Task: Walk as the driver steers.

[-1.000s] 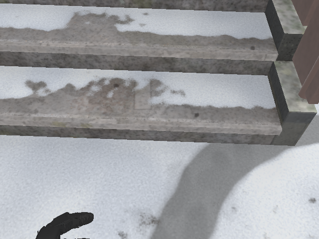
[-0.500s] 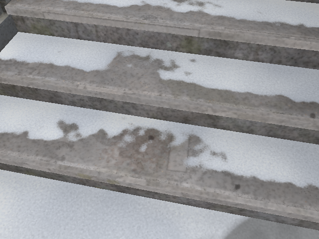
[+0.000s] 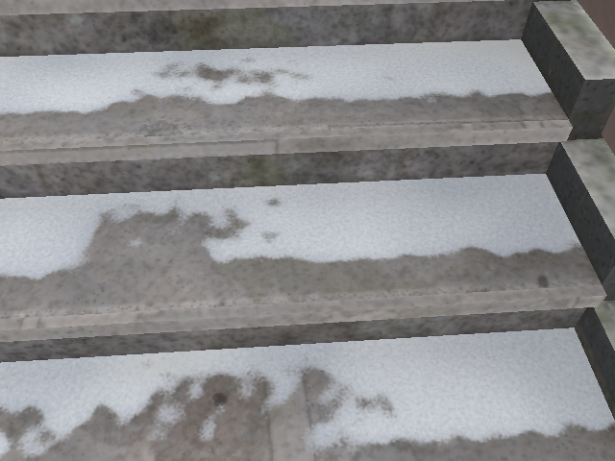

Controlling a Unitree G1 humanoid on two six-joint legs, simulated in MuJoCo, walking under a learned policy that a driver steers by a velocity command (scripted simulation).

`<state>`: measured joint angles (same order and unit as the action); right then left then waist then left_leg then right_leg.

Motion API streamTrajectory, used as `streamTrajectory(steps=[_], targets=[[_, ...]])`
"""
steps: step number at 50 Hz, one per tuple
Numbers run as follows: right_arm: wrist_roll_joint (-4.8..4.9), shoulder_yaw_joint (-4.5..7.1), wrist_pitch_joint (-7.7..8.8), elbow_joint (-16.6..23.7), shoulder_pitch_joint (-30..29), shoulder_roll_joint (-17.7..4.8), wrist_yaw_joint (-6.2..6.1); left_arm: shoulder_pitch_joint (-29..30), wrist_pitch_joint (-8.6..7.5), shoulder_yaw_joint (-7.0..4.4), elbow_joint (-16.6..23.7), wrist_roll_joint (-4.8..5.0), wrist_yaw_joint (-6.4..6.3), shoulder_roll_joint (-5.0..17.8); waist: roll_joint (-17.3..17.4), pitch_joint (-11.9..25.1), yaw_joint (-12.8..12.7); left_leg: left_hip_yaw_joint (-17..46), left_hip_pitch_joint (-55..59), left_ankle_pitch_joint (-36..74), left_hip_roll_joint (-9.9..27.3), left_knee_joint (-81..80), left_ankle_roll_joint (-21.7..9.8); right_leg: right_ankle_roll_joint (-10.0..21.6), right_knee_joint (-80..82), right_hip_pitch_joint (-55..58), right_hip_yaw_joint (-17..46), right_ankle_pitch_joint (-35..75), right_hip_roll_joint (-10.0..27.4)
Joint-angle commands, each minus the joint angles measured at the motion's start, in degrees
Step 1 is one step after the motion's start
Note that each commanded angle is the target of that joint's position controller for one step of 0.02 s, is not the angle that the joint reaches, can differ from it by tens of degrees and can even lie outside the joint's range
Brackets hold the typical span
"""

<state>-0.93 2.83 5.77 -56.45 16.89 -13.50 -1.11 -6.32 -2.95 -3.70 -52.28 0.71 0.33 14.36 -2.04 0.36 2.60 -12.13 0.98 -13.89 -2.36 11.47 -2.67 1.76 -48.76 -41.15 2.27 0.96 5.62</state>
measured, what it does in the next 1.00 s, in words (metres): climbs: right foot, then left foot 0.16 m higher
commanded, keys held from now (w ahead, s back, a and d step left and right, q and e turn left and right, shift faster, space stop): w+e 0.16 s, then e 0.22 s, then q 0.62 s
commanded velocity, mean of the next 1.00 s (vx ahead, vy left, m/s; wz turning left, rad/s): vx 0.20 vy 0.00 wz -0.09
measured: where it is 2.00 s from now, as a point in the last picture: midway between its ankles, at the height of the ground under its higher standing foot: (354, 458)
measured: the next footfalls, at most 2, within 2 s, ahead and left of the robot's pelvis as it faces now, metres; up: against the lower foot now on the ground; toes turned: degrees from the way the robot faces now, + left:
right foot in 0.16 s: +0.21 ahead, -0.11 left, +0.00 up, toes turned -8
left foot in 0.62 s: +0.46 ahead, +0.01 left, +0.16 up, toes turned -10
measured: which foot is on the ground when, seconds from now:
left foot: down 0.00-0.16, up 0.18-0.60, down 0.62-1.00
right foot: up 0.00-0.14, down 0.16-0.64, up 0.66-1.00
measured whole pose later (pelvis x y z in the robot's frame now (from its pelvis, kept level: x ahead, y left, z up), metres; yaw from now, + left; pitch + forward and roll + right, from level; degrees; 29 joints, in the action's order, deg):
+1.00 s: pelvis +0.38 -0.06 +0.15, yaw -1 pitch +4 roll -2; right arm -0.2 0.8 -1.6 -40.0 19.8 -12.1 -4.2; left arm -4.6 -1.1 2.0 -34.2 -1.2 -2.0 11.3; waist -2.0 0.5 2.9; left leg 6.9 -23.1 -12.0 -5.6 31.9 -4.3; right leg -4.4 -69.5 -46.3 5.0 -10.5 1.1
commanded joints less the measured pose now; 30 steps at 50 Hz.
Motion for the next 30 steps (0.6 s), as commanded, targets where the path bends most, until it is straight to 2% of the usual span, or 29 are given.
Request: streamTrajectory(steps=[1,2,3,4,5,6,7,8,9,10,11,12,13,14,15,16,17,18,19,21,22,23,24,25,26,27,28,29,30], targets=[[0.55,1.51,-0.64,2.5,0.4,-8.6,-0.63,5.3,-0.01,0.39,5.2,0.07,0.97,1.2,4.7,-3.9,0.0,2.8,1.1,29.4,17.8,-1.0,-6.0,0.6,0.9,-1.5,-2.9,-2.2,-0.3],[0.42,1.43,-1.35,2.1,1.2,-8.7,-0.90,5.6,0.35,0.49,6.0,-0.40,1.18,1.1,5.8,-3.6,0.0,4.0,5.8,36.7,20.5,1.4,-6.2,1.4,-3.2,-4.5,-4.7,-8.4,-1.0],[0.46,1.49,-2.03,2.4,0.3,-9.2,-1.19,5.0,0.48,0.38,6.9,-0.27,1.57,1.4,6.1,-3.4,-1.4,3.2,7.9,43.7,21.3,4.0,-5.5,2.6,-3.3,-4.7,-4.5,-12.5,-0.6],[-0.01,1.45,-2.50,3.7,-2.5,-9.7,-1.41,3.3,0.71,-0.06,7.5,-0.05,1.93,2.9,7.4,-2.0,-3.3,0.6,6.9,52.5,19.9,7.2,-3.8,3.6,-1.3,0.7,-6.8,-15.2,-2.3],[-0.01,1.50,-2.80,4.8,-3.5,-10.5,-1.62,1.5,0.84,-0.54,7.5,-0.09,2.29,3.8,8.3,-0.2,-4.4,-0.9,5.0,63.2,19.2,12.3,-3.1,4.3,1.0,7.8,-9.4,-16.2,-4.5],[0.69,1.90,-2.69,5.6,-4.9,-12.6,-1.68,-3.6,1.01,-1.34,7.1,-0.32,2.44,4.9,9.9,3.4,-7.6,-0.2,3.0,71.9,19.1,19.8,-3.3,5.0,2.6,16.3,-10.9,-16.3,-6.6],[1.86,2.32,-2.38,6.8,-8.3,-14.0,-1.35,-12.9,0.94,-2.71,5.3,-0.35,2.02,6.8,9.7,7.5,-12.9,-0.1,-0.8,71.5,17.5,30.4,-2.5,6.4,11.1,28.8,-10.2,-10.2,-7.6],[3.17,2.08,-1.36,8.2,-12.4,-12.8,-0.41,-21.4,0.58,-4.19,2.2,-0.30,0.93,8.7,3.8,8.3,-18.0,-0.6,-9.5,53.3,12.4,47.3,0.4,7.6,24.7,41.1,-9.1,2.4,-9.1],[0.66,-0.40,0.85,10.5,-14.5,-3.0,0.38,-18.5,1.00,-4.51,1.5,-1.54,-0.74,14.7,-18.2,1.0,-11.9,1.5,-37.0,-12.1,1.1,76.4,4.9,11.5,25.8,49.9,12.2,32.7,2.1],[0.96,-1.74,3.36,11.1,-3.6,-1.3,1.53,-17.8,0.12,-3.07,4.0,-3.69,-0.51,15.1,-12.2,14.8,-6.3,15.9,-46.0,-17.3,-0.9,86.6,4.9,22.8,24.5,60.2,33.1,52.3,15.3],[2.23,-0.50,3.57,11.3,-5.5,-4.9,1.85,-17.5,0.47,-3.18,4.9,-3.84,-0.44,12.2,-3.4,16.9,-7.3,17.6,-49.9,-13.8,0.3,89.4,5.1,26.2,26.2,59.5,32.6,38.4,16.4],[2.35,-0.52,3.18,12.9,-9.1,-5.4,1.74,-15.7,0.60,-2.62,4.9,-2.03,-0.18,9.6,2.8,9.9,-6.2,15.9,-54.4,-11.9,1.7,88.5,4.9,23.0,27.7,54.4,28.6,25.7,13.4],[1.71,-1.06,2.13,13.2,-11.2,-3.8,1.67,-13.0,1.01,-1.52,5.7,-1.40,-0.20,7.0,5.6,7.7,-5.1,14.5,-57.4,-11.3,3.6,92.4,5.0,19.7,28.0,49.3,25.3,15.5,11.4],[1.32,-1.32,0.99,14.1,-11.1,-3.1,1.88,-10.3,1.23,-0.46,6.8,-1.23,-0.23,5.5,5.6,4.2,-3.0,14.3,-57.1,-11.4,4.4,94.8,5.0,18.3,29.0,40.8,23.3,12.4,10.1],[1.44,-1.36,-0.47,15.6,-10.2,-3.2,1.91,-9.2,1.63,-0.10,7.2,-1.65,-0.52,6.0,3.5,1.7,-1.6,13.4,-57.8,-11.4,4.7,98.1,5.0,16.4,29.4,34.1,20.7,11.6,8.5],[1.28,-1.87,-1.36,17.5,-10.3,-2.4,2.00,-8.1,1.84,0.28,7.7,-1.87,-0.97,5.9,2.1,0.2,-0.5,12.4,-57.5,-11.2,4.9,97.2,4.9,14.8,30.0,27.9,17.4,10.7,5.9],[1.23,-2.22,-2.24,18.0,-9.8,-0.2,1.38,-9.2,2.20,0.00,7.4,-1.92,-1.15,7.2,-2.0,0.4,-1.0,10.4,-58.7,-13.5,3.6,107.0,5.7,14.7,30.0,25.7,16.4,16.0,5.5],[1.23,-3.01,-2.53,20.4,-11.2,0.8,1.14,-10.7,2.24,0.17,7.1,-1.93,-1.48,7.5,-1.2,0.3,-1.1,10.5,-61.6,-12.7,4.0,108.4,5.8,13.9,30.2,25.0,15.7,14.4,5.0],[1.51,-3.57,-2.59,22.1,-13.6,1.6,0.90,-12.2,2.60,0.65,6.6,-2.04,-1.68,6.5,-2.0,0.1,-2.0,10.0,-66.2,-13.1,3.4,113.8,5.7,13.3,30.0,26.2,16.1,15.1,5.0],[1.91,-4.59,-2.30,24.3,-14.8,2.2,0.58,-16.2,3.52,1.73,4.1,-1.46,-2.20,4.1,-3.1,0.7,-2.8,9.5,-74.3,-12.7,4.3,114.3,5.5,10.7,30.1,32.2,13.7,8.9,5.0],[1.38,-5.52,-2.11,27.3,-19.0,3.4,0.47,-18.0,4.35,2.33,2.4,-0.80,-2.56,2.8,-3.4,-0.3,-3.3,9.6,-77.1,-12.2,5.1,111.0,5.1,9.2,29.3,32.7,11.9,9.3,4.2],[0.92,-6.36,-1.90,29.8,-22.5,4.3,0.68,-19.8,5.50,2.47,1.3,-0.45,-3.11,2.8,-4.0,1.2,-4.0,7.0,-77.5,-9.8,5.2,104.0,5.4,8.3,29.4,33.9,9.7,8.3,2.2],[0.80,-6.74,-1.99,31.7,-24.9,4.4,1.08,-21.7,6.38,2.91,1.1,-0.89,-4.12,2.1,-4.5,2.5,-4.7,6.0,-75.5,-6.4,5.3,97.7,5.7,8.1,30.1,34.4,8.4,8.5,1.4],[0.22,-7.37,-1.96,34.0,-26.9,5.7,1.21,-20.5,7.22,3.19,1.7,-1.17,-5.45,1.9,-3.2,4.6,-3.5,8.6,-69.9,-3.4,7.2,88.7,5.7,7.6,31.7,33.2,7.9,14.5,2.6],[-0.58,-8.09,-2.43,34.9,-27.6,5.6,1.38,-18.9,7.98,2.37,2.8,-1.18,-6.14,4.7,-2.8,7.7,-3.1,3.2,-57.5,-3.5,6.3,74.1,5.4,8.5,37.9,30.0,5.2,17.9,2.1],[-0.47,-7.91,-2.83,35.9,-29.1,6.0,1.01,-20.1,8.23,1.69,2.6,-1.07,-6.26,6.8,-5.8,8.9,-3.0,1.7,-46.7,-6.0,5.0,66.2,4.3,9.0,41.3,28.1,5.0,22.3,3.2],[0.16,-6.52,-3.04,32.5,-23.4,4.5,0.93,-19.3,7.28,1.02,2.3,-1.43,-5.20,9.8,-8.2,12.7,-1.3,-1.5,-38.5,-10.7,1.6,66.9,1.6,9.8,37.6,31.8,1.8,50.2,4.5],[-0.17,-5.37,-2.57,28.6,-12.9,1.2,1.09,-17.2,6.37,0.01,2.5,-1.75,-4.18,13.4,-10.0,16.8,1.9,-1.3,-34.5,-12.5,-0.4,68.7,-0.6,11.5,31.7,39.6,-0.1,80.6,6.8],[0.01,-4.05,-2.41,27.0,-7.3,-3.2,1.53,-12.0,5.87,-0.17,4.6,-0.34,-4.34,14.3,-12.4,16.3,4.8,1.5,-37.6,-16.1,-0.9,58.5,-2.7,10.7,24.3,49.9,-0.5,94.6,7.0]])
Keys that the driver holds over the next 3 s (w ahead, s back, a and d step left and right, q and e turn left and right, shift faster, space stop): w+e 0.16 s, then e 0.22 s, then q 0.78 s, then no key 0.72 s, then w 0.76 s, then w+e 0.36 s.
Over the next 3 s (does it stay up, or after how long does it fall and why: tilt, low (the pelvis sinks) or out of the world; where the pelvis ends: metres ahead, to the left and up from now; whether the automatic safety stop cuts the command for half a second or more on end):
stays up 0.89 0.04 0.31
